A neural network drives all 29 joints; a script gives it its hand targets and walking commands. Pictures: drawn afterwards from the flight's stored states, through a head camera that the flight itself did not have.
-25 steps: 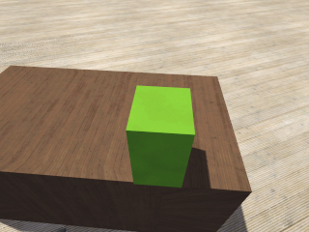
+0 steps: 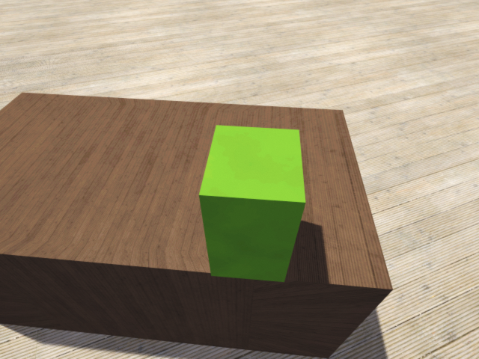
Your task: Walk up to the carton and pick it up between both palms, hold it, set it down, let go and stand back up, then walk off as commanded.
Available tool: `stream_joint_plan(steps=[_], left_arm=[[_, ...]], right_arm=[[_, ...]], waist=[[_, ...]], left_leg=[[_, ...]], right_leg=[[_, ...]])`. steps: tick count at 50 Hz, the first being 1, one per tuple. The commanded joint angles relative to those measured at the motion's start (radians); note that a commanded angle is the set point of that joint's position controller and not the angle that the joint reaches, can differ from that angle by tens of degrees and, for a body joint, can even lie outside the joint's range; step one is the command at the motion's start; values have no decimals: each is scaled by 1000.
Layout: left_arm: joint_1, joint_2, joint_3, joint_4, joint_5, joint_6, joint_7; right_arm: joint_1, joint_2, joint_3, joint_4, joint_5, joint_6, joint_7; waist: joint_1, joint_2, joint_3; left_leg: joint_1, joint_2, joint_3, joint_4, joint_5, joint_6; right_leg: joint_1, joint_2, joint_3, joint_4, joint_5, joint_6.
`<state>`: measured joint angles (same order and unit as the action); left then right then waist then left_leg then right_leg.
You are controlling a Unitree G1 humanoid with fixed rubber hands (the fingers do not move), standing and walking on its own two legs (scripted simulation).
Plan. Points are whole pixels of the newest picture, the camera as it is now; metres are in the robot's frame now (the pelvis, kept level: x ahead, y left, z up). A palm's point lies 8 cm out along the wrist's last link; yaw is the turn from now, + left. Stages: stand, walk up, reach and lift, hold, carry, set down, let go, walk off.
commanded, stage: stand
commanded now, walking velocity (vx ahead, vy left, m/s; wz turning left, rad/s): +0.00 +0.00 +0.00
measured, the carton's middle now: (252, 207) +0.43 +0.00 -0.01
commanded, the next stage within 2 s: walk off in 0.02 s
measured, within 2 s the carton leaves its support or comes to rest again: neither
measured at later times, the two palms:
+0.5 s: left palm out of the picture +0.07 +0.31 -0.12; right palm out of the picture +0.06 -0.32 -0.14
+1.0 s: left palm out of the picture +0.00 +0.31 -0.14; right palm out of the picture -0.03 -0.32 -0.11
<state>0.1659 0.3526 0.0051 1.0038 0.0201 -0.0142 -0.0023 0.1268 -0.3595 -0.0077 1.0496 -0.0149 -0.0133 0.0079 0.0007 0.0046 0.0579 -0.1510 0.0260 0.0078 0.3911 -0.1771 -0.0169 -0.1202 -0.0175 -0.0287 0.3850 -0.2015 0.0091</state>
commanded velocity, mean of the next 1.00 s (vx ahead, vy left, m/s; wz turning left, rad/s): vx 0.00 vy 0.00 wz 0.00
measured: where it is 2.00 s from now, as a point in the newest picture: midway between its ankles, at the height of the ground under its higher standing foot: outside the picture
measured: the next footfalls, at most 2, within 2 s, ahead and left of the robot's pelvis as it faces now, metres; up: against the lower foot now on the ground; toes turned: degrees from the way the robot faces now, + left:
left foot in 0.62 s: -0.07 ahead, +0.13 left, +0.00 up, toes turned -5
right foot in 1.04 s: -0.14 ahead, -0.13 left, +0.00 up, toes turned +1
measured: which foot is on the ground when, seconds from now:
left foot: down 0.00-0.38, up 0.40-0.60, down 0.62-1.00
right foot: down 0.00-0.64, up 0.66-1.00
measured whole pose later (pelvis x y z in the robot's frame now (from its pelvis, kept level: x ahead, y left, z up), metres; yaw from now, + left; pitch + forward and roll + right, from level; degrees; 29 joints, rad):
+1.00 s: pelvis -0.14 -0.01 -0.03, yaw -2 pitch -3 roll +0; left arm 0.14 0.44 0.08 0.76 0.00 0.04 0.03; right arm 0.15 -0.38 -0.06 0.69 -0.02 0.03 -0.03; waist -0.03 -0.06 0.23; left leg -0.35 0.00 -0.05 0.76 -0.37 -0.02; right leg -0.31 0.06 0.11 0.95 -0.59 -0.01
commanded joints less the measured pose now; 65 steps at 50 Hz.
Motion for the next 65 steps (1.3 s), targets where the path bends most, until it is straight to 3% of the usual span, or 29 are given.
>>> stream_joint_plan(steps=[1, 7, 8, 10, 11, 15, 18, 19, 21, 25, 28, 30, 31, 32, 33, 34, 38, 39, 41, 45, 47, 50, 52, 53, 54, 55, 57, 59, 65], left_arm=[[-44, 198, 34, -44, 1, -16, 15], [-50, 196, 40, -33, 1, -20, 4], [-26, 221, 41, -19, -5, -16, 4], [-38, 211, 43, -17, 2, -17, 6], [-74, 208, 78, -83, -19, 4, 4], [1, 205, 91, -132, -26, 9, 20], [47, 239, 112, -161, -23, 21, 16], [36, 268, 122, -186, -8, 29, 22], [-19, 333, 141, -249, 20, 20, 16], [-135, 338, 130, -316, 20, 32, 31], [-127, 284, 108, -343, 17, 46, 29], [-87, 271, 104, -328, 9, 58, 28], [-66, 232, 91, -331, -8, 63, 27], [-38, 210, 92, -320, -18, 73, 30], [-39, 207, 98, -308, -17, 78, 37], [-84, 266, 110, -343, -14, 67, 49], [-6, 266, 124, -293, -25, 61, 39], [11, 245, 126, -288, -22, 60, 38], [-18, 254, 119, -314, -26, 51, 41], [-26, 249, 124, -326, -14, 39, 33], [-24, 233, 115, -336, -22, 30, 36], [70, 244, 118, -310, -17, 34, 29], [116, 243, 124, -291, -7, 18, 27], [128, 322, 143, -309, 7, 12, 30], [146, 353, 146, -329, 10, 14, 27], [105, 394, 150, -344, 20, 23, 35], [40, 340, 132, -370, 7, 11, 45], [-26, 270, 121, -401, 3, 6, 45], [119, 262, 131, -409, 4, 11, 45]], right_arm=[[-54, -185, -32, -29, 2, -16, -6], [-43, -205, -31, -17, -8, -11, -9], [-39, -186, -28, -21, 0, -7, -12], [-54, -186, -27, -28, 4, -11, -7], [-25, -233, -55, -91, 1, 7, -2], [-12, -258, -79, -161, 6, 24, -13], [7, -237, -88, -238, 10, 51, -16], [4, -212, -90, -263, 13, 62, -16], [40, -192, -88, -314, -2, 82, -11], [124, -245, -115, -305, 9, 90, -4], [170, -225, -124, -291, 15, 72, -4], [194, -196, -121, -279, 1, 52, -7], [188, -222, -127, -300, -11, 36, -14], [140, -293, -136, -315, -23, 33, -24], [129, -371, -153, -323, -23, 28, -23], [124, -395, -160, -331, -8, 27, -26], [32, -277, -114, -379, -22, 20, -40], [12, -251, -107, -380, -19, 23, -45], [94, -247, -117, -369, -14, 21, -49], [112, -263, -117, -392, -12, 35, -45], [111, -272, -118, -395, -10, 33, -49], [104, -299, -130, -403, 4, 47, -38], [31, -267, -124, -416, 28, 53, -31], [4, -219, -108, -452, 39, 51, -33], [1, -207, -101, -453, 36, 61, -43], [-11, -236, -111, -442, 13, 68, -53], [45, -248, -114, -415, 19, 61, -46], [72, -253, -116, -407, 20, 57, -46], [38, -238, -108, -414, 14, 56, -33]], waist=[[-13, -18, -36], [5, 32, -3], [3, -24, 10], [-15, 39, 3], [-37, 38, 52], [-5, 47, -65], [12, 17, -158], [32, -98, -170], [38, -285, -140], [-28, -211, -148], [-37, -128, -155], [-54, -136, -153], [-44, 5, -145], [-3, 147, -126], [-16, 144, -125], [-64, 214, -128], [-2, 171, -39], [-7, 145, -43], [-48, 147, 10], [-84, 255, -10], [-82, 256, -45], [-55, 223, -123], [17, 83, -164], [48, -143, -168], [55, -158, -122], [70, -174, -86], [4, -64, -72], [-9, -142, -38], [62, -228, -71]], left_leg=[[6, 103, -103, -94, 10, 58], [-13, 83, -86, -95, 23, 51], [-20, 92, -99, -93, 26, 54], [-16, 91, -94, -123, -27, 45], [-49, 90, -143, 17, 337, 89], [-55, 144, -139, 111, 467, 160], [-94, 69, -107, 278, 310, 160], [-133, -22, -45, 416, 167, 132], [-206, -116, -83, 726, -460, 69], [-205, -72, -214, 791, -408, 88], [-203, -61, -129, 523, -305, 42], [-109, -35, -130, 108, -193, 42], [-31, 21, -260, -20, 75, 30], [63, 186, -529, 32, 389, 65], [69, 277, -624, 74, 566, 134], [10, 319, -729, 57, 511, 234], [20, 192, -380, 150, 567, 192], [-19, 203, -358, 144, 514, 229], [78, 200, -398, 161, 592, 181], [70, 213, -379, 148, 554, 245], [184, 244, -381, 212, 710, 280], [139, 209, -359, 254, 682, 249], [-42, 51, -229, 443, 436, 133], [-321, -118, -168, 634, 30, 65], [-378, -182, -167, 798, -506, 41], [-312, -161, -217, 910, -534, 39], [-367, -138, -266, 964, -461, 63], [-456, -135, -247, 945, -405, 55], [-421, -115, -153, 712, -382, 18]], right_leg=[[-36, -105, 103, -99, 49, -41], [-37, -99, 112, -127, 14, -30], [-51, -94, 104, -125, 9, -31], [-50, -97, 88, -108, 20, -35], [-154, -67, 120, 61, 263, -56], [-114, -41, 70, 214, 292, -87], [-84, -88, 170, 221, 326, -167], [-109, -173, 257, 157, 348, -237], [-165, -363, 482, -19, 397, -335], [-201, -332, 382, 79, 271, -274], [-120, -269, 258, 166, 314, -220], [-94, -181, 203, 312, 385, -155], [-200, -104, 140, 468, 227, -96], [-419, 30, 87, 564, -328, -51], [-475, 91, 100, 714, -476, -30], [-433, 102, 182, 813, -474, -48], [-501, 113, 232, 916, -317, -28], [-437, 137, 213, 946, -327, -27], [-472, 130, 241, 859, -341, -24], [-398, 112, 184, 704, -391, -10], [-445, 41, 171, 528, -421, -25], [-247, 29, 60, 271, -314, -36], [-31, -36, 152, 27, 171, -75], [100, -163, 417, 79, 514, -130], [-31, -348, 569, 41, 567, -235], [-170, -409, 684, 29, 408, -333], [-40, -335, 482, 151, 527, -312], [30, -242, 352, 200, 588, -255], [93, -235, 397, 167, 523, -232]])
